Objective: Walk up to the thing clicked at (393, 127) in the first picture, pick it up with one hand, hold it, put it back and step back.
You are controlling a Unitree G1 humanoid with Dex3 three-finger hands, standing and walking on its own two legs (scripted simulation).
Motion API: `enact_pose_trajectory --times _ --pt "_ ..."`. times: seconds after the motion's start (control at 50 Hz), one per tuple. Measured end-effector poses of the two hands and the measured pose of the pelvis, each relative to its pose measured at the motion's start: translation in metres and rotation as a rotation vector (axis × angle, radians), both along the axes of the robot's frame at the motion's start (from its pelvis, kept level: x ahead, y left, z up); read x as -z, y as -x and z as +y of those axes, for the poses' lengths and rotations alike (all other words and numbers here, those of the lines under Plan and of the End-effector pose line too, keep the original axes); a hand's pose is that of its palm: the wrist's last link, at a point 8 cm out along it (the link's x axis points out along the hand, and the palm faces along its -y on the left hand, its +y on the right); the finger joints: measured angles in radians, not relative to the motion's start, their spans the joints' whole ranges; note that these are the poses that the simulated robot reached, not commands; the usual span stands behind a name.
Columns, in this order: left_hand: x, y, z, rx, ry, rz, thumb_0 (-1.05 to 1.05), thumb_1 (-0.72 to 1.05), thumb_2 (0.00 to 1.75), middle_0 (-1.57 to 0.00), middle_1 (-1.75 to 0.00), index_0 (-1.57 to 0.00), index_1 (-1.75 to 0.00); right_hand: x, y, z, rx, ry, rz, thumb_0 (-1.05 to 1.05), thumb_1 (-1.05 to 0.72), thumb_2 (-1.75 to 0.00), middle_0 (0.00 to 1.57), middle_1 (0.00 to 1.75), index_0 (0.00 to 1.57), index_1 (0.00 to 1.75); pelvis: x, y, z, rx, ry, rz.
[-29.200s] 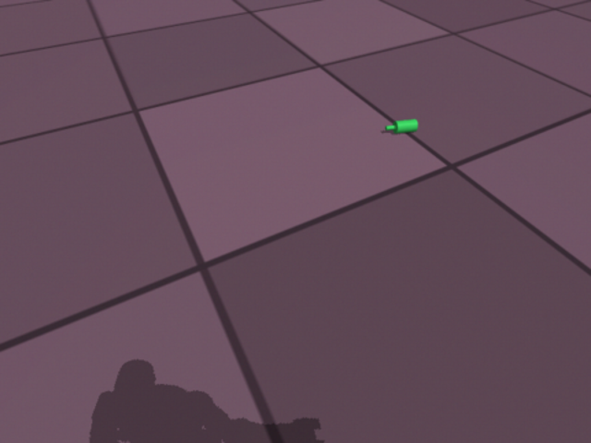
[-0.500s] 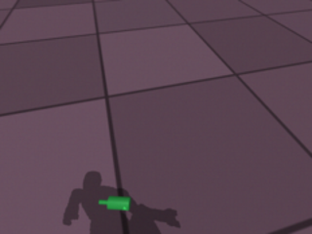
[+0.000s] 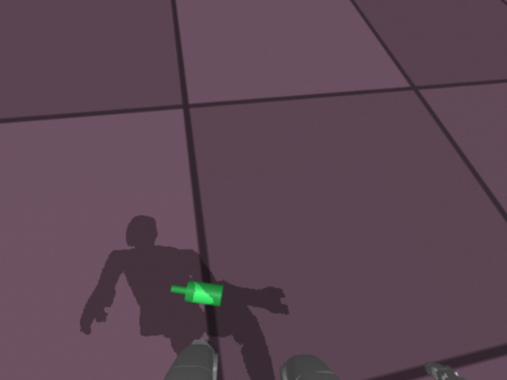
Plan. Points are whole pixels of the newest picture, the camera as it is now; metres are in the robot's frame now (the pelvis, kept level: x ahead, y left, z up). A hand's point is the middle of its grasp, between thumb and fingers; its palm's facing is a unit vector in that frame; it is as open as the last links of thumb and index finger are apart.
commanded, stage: walk up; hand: left
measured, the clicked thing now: (196, 292) +0.42 +0.17 -0.72
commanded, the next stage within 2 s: stand in 1.96 s
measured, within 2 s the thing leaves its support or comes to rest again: neither
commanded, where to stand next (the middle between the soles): +0.01 -0.07 m, yaw -5 degrees
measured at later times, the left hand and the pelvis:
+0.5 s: hand out of the picture -0.03 +0.21 -0.14, palm faces -0.13 -0.91 -0.39, open 7.3 cm; pelvis -0.09 -0.07 -0.01, yaw -9 degrees
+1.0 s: hand out of the picture -0.02 +0.26 -0.14, palm faces +0.00 -0.91 -0.42, open 7.3 cm; pelvis -0.04 -0.03 +0.00, yaw -1 degrees
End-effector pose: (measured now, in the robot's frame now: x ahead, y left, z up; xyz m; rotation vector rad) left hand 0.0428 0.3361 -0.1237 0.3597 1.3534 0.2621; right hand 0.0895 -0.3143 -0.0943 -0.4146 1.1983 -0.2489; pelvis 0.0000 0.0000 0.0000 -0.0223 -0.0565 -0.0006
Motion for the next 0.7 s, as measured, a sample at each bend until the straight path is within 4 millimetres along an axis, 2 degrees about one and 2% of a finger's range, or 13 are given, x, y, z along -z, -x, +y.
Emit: enact_pose_trajectory --times 0.06,0.14,0.22,0.3,0.36,0.4,0.46,0.52,0.6,0.64,0.7 --pt "0.005 -0.011 -0.004 0.039 0.035 -0.013 0.0 0.91 0.9 -0.2 -0.3 -0.2 -0.3 -0.007 0.002 0.005 0.016 0.021 -0.024 0.0 -0.9 -0.9 0.21 0.3 0.2 0.3 -0.002 0.004 0.001 0.021 -0.012 0.012" --pt "0.012 -0.017 -0.012 0.084 0.069 -0.03 0.0 0.91 0.9 -0.2 -0.3 -0.2 -0.3 -0.015 0.007 -0.003 0.036 0.058 -0.088 0.0 -0.9 -0.9 0.21 0.3 0.2 0.3 0.003 0.009 0.0 0.058 -0.028 0.013" --pt "0.016 -0.016 -0.024 0.121 0.082 -0.048 0.0 0.91 0.9 -0.2 -0.3 -0.2 -0.3 -0.02 0.022 -0.022 0.046 0.094 -0.145 0.0 -0.9 -0.9 0.21 0.3 0.21 0.31 0.01 0.021 -0.007 0.102 -0.037 0.004" --pt "0.015 -0.009 -0.038 0.158 0.078 -0.066 0.0 0.91 0.9 -0.2 -0.3 -0.2 -0.3 -0.015 0.05 -0.051 0.054 0.124 -0.164 0.0 -0.9 -0.9 0.21 0.3 0.21 0.31 0.018 0.042 -0.022 0.139 -0.04 -0.001" --pt "0.011 0.006 -0.052 0.178 0.063 -0.075 0.0 0.91 0.9 -0.2 -0.3 -0.2 -0.3 -0.004 0.074 -0.079 0.062 0.134 -0.154 0.0 -0.9 -0.9 0.21 0.3 0.21 0.31 0.027 0.061 -0.039 0.157 -0.041 0.012" --pt "0.007 0.024 -0.061 0.176 0.043 -0.072 0.0 0.91 0.9 -0.2 -0.3 -0.2 -0.3 0.006 0.091 -0.097 0.077 0.134 -0.142 0.0 -0.9 -0.9 0.21 0.3 0.2 0.31 0.03 0.075 -0.051 0.153 -0.022 0.012" --pt "-0.007 0.056 -0.077 0.153 0.022 -0.05 0.0 0.91 0.9 -0.2 -0.3 -0.21 -0.3 0.013 0.118 -0.109 0.111 0.11 -0.086 0.0 -0.9 -0.9 0.21 0.3 0.2 0.3 0.023 0.087 -0.067 0.135 -0.06 0.015" --pt "-0.024 0.079 -0.094 0.124 0.012 -0.033 0.0 0.91 0.9 -0.2 -0.3 -0.21 -0.3 0.013 0.143 -0.112 0.134 0.063 -0.03 0.01 -0.9 -0.9 0.21 0.3 0.2 0.3 0.008 0.093 -0.074 0.151 -0.075 0.035" --pt "-0.043 0.092 -0.105 0.107 -0.001 -0.08 0.0 0.91 0.9 -0.2 -0.3 -0.21 -0.3 0.013 0.17 -0.107 0.119 -0.025 0.027 0.01 -0.9 -0.9 0.2 0.3 0.2 0.3 -0.005 0.088 -0.082 0.12 -0.048 0.055" --pt "-0.052 0.095 -0.104 0.099 -0.026 -0.122 0.0 0.9 0.9 -0.21 -0.3 -0.21 -0.3 0.014 0.176 -0.104 0.103 -0.054 0.05 0.01 -0.9 -0.9 0.2 0.3 0.2 0.3 -0.009 0.084 -0.085 0.102 -0.051 0.051" --pt "-0.062 0.1 -0.098 0.075 -0.061 -0.164 0.0 0.9 0.9 -0.21 -0.3 -0.21 -0.3 0.018 0.17 -0.098 0.071 -0.089 0.054 0.01 -0.9 -0.9 0.2 0.3 0.2 0.3 -0.011 0.082 -0.085 0.068 -0.04 0.025"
